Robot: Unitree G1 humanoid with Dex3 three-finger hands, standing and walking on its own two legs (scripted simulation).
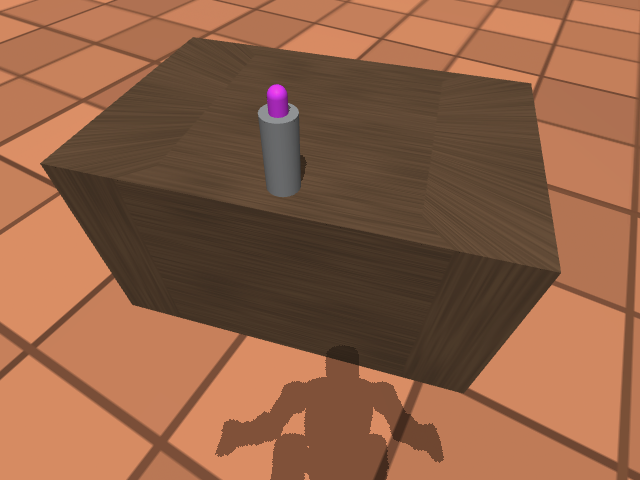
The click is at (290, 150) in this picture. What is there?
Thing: necked bottle
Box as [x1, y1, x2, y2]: [258, 84, 300, 196]
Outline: 275,84 269,87 267,91 267,103 258,110 266,187 268,191 274,195 288,196 295,193 300,187 298,110 295,106 287,102 287,95 285,89 281,85
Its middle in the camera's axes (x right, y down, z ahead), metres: -0.08 -0.22 +0.83
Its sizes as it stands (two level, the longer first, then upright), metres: 0.082 0.082 0.246
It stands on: a support 0.65 m high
